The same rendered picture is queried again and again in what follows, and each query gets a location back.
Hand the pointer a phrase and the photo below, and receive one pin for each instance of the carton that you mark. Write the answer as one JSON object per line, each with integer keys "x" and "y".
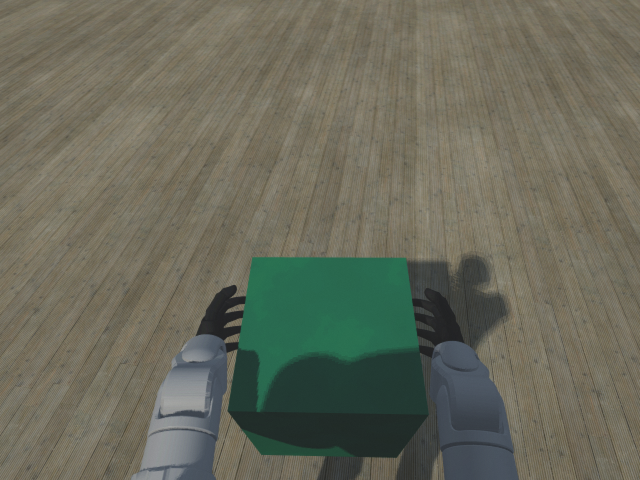
{"x": 328, "y": 360}

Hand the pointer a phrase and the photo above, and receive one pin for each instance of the robot left forearm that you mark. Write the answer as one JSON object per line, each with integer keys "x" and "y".
{"x": 185, "y": 422}

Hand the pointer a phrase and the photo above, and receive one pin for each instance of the robot right forearm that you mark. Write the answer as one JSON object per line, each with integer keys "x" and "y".
{"x": 473, "y": 428}

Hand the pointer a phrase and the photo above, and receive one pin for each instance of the left robot hand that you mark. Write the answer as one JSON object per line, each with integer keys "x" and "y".
{"x": 215, "y": 318}

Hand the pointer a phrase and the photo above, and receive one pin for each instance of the right robot hand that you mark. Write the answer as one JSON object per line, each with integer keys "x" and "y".
{"x": 444, "y": 323}

